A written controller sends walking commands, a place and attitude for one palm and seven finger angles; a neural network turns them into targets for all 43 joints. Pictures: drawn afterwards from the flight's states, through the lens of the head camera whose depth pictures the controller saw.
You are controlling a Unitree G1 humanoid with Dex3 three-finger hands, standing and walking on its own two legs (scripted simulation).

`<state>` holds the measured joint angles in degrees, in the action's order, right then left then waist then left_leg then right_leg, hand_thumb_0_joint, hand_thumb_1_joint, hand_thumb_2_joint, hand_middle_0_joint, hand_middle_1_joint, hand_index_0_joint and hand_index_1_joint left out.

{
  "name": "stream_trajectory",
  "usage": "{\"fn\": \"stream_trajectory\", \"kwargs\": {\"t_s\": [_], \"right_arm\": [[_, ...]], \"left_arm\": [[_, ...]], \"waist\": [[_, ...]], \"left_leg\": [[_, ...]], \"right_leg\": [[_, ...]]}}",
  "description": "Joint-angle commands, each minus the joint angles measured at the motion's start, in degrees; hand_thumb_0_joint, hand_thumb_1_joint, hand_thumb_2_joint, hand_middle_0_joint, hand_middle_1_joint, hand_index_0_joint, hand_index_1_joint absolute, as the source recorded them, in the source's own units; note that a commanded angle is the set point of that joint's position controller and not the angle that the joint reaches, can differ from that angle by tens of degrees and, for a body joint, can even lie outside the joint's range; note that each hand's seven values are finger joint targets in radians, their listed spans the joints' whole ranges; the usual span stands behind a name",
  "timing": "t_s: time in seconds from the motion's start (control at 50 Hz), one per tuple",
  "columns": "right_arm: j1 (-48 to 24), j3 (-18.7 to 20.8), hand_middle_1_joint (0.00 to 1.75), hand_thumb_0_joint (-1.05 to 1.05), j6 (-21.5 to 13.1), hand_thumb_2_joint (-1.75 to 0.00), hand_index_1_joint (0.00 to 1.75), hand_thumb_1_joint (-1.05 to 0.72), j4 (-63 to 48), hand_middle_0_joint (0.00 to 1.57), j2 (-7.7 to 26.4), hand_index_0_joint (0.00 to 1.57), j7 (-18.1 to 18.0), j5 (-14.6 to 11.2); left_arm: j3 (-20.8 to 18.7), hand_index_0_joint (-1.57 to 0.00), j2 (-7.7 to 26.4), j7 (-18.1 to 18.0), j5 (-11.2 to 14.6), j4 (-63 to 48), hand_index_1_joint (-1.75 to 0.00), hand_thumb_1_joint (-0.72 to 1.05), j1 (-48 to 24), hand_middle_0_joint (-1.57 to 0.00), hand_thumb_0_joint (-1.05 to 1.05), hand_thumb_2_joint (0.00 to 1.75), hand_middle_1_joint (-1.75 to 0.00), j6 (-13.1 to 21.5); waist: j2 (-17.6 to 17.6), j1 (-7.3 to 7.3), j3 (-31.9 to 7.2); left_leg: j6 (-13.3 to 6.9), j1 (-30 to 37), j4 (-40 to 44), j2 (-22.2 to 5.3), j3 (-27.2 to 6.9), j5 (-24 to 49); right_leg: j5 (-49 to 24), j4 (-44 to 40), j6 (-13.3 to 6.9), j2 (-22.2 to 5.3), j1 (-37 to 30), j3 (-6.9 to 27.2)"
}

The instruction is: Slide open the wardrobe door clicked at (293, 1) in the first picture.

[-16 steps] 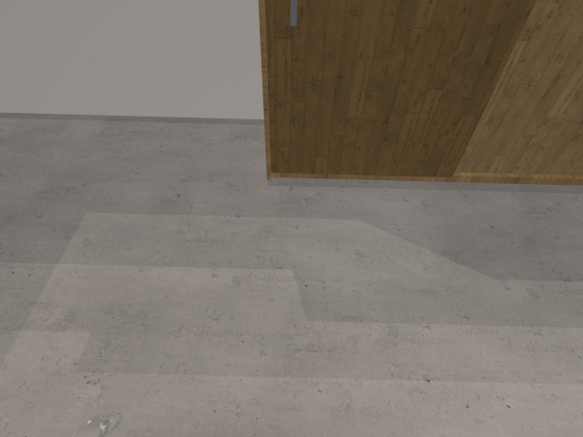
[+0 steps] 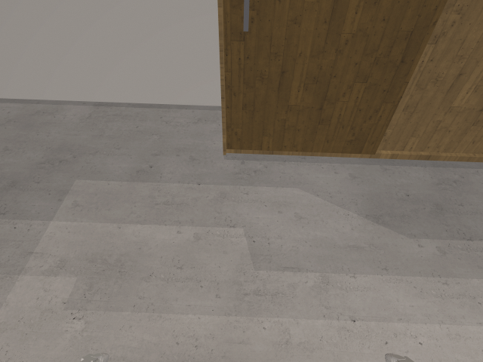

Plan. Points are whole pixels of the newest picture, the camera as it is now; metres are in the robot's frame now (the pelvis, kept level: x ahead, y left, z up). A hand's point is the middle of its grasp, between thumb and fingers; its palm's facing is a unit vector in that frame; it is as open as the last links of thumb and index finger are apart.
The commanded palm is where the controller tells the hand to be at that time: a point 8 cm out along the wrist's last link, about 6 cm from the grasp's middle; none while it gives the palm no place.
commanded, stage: stand and wait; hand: left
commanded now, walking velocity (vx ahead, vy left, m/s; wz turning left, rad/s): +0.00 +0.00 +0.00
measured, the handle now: out of the picture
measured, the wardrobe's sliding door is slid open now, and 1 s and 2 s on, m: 0.00 0.00 0.00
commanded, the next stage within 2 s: look at it before walking up in 0.58 s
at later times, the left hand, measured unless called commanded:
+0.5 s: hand out of the picture +0.05 +0.24 -0.15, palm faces -0.04 -0.94 -0.34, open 7.4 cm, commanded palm none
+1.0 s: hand out of the picture +0.06 +0.23 -0.15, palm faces -0.05 -0.94 -0.33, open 7.4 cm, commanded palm none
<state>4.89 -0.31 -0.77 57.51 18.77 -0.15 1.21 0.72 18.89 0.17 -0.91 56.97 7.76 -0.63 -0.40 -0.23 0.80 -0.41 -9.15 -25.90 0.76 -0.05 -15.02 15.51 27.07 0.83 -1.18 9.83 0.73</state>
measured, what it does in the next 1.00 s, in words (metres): stands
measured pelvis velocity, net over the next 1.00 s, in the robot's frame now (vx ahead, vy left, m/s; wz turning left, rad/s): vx -0.02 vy -0.01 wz -0.01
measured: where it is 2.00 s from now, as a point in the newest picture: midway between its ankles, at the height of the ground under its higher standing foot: outside the picture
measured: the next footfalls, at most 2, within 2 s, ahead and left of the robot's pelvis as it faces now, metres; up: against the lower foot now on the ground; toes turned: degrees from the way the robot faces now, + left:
left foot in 1.94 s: +0.27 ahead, +0.12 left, +0.00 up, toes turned +0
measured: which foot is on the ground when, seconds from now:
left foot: down 0.00-1.00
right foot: down 0.00-1.00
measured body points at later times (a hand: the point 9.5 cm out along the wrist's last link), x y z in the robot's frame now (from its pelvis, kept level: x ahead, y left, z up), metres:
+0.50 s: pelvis -0.02 -0.01 +0.00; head -0.02 -0.01 +0.45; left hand +0.05 +0.29 -0.13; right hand +0.04 -0.31 -0.13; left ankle -0.01 +0.12 -0.74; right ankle -0.01 -0.13 -0.74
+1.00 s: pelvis -0.02 -0.01 +0.01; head -0.01 -0.01 +0.46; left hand +0.06 +0.28 -0.13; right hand +0.05 -0.31 -0.13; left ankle -0.01 +0.12 -0.74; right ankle -0.01 -0.13 -0.74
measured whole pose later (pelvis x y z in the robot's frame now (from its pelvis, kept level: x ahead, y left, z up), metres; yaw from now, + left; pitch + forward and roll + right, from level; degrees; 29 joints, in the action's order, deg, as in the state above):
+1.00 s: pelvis -0.02 -0.01 +0.01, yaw -1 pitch -1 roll +0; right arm 7.2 -0.2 -0.9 63.8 19.5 0.0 0.8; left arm 0.6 19.3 0.4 -0.9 61.9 8.1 0.1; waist -0.1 0.3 1.8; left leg 0.6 -8.7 -21.4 -0.6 0.2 -11.3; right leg 11.4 22.3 0.0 0.1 9.5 1.0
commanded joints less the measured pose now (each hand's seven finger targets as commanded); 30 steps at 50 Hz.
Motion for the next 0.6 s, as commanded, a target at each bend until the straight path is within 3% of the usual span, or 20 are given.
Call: {"fn": "stream_trajectory", "kwargs": {"t_s": [0.0, 0.38, 0.58], "right_arm": [[-2.6, 3.0, 0.30, 0.00, -1.2, -0.90, 0.30, -0.90, -3.2, 0.20, 12.0, 0.20, -0.8, -0.4], [-0.3, 2.5, 0.30, 0.00, -1.1, -0.90, 0.30, -0.90, 1.6, 0.20, 12.4, 0.20, -0.5, -0.6], [0.3, 2.5, 0.30, 0.00, -1.2, -0.90, 0.30, -0.90, 2.5, 0.20, 12.2, 0.20, -0.4, -0.7]], "left_arm": [[-2.9, -0.20, 12.2, -1.0, 0.3, -3.3, -0.30, 0.90, -2.8, -0.20, 0.00, 0.90, -0.30, 1.7], [-2.6, -0.20, 12.7, -0.8, 0.3, 0.9, -0.30, 0.90, -1.7, -0.20, 0.00, 0.90, -0.30, 2.0], [-2.6, -0.20, 12.6, -0.8, 0.3, 1.3, -0.30, 0.90, -1.8, -0.20, 0.00, 0.90, -0.30, 2.1]], "waist": [[0.5, 0.21, -3.7], [-0.5, 0.18, -1.6], [0.1, 0.22, -1.5]], "left_leg": [[-1.8, 1.1, 4.5, -6.7, -4.9, 13.1], [-1.2, -0.1, 7.3, -6.9, -5.5, 5.4], [-1.0, 0.1, 7.6, -7.1, -5.5, 6.3]], "right_leg": [[-11.9, -4.4, -2.6, -5.1, -0.5, 4.5], [-3.4, -8.7, -2.8, -5.5, 0.8, 6.5], [-4.4, -9.0, -2.8, -5.4, 0.9, 6.8]]}}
